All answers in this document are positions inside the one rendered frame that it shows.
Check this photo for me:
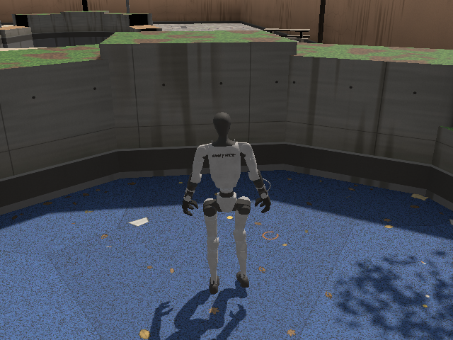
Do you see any left robot shin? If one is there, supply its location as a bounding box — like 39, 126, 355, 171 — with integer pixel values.
207, 237, 218, 284

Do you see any right robot upper arm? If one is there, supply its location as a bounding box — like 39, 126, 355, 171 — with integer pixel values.
238, 142, 260, 181

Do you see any humanoid robot head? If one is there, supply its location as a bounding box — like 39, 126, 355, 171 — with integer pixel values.
212, 112, 236, 147

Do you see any robot right forearm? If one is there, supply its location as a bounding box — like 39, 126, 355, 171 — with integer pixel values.
253, 170, 268, 199

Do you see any right robot hand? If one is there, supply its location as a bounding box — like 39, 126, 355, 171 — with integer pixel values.
255, 196, 271, 213

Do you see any left robot upper arm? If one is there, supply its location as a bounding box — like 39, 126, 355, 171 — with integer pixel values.
190, 144, 209, 183

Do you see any left robot hand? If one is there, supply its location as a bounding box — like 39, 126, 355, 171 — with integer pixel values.
182, 199, 198, 216

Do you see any robot left forearm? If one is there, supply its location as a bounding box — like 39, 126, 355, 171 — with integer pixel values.
183, 173, 197, 202

